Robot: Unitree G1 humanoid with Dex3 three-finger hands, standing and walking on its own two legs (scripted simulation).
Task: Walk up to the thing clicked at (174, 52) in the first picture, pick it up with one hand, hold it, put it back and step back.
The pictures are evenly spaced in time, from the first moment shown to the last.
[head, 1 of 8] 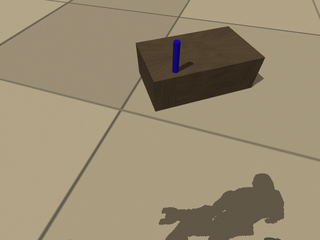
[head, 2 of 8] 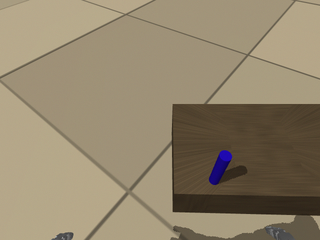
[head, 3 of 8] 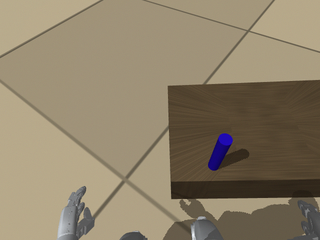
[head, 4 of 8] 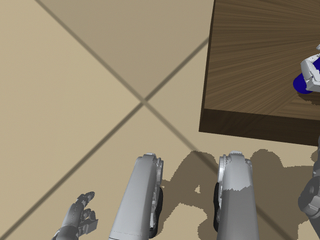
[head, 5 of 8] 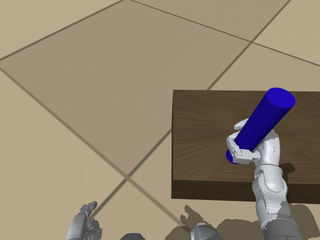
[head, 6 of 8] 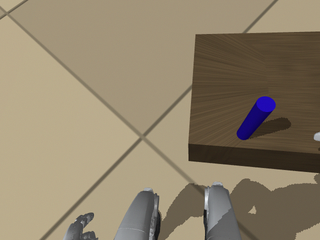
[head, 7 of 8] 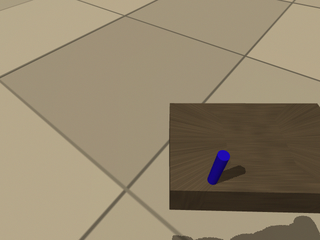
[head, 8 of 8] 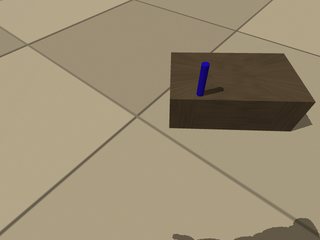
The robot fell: no
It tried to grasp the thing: yes
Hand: right
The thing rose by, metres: 0.38
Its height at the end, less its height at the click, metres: +0.00
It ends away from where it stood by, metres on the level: 0.02
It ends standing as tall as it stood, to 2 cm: yes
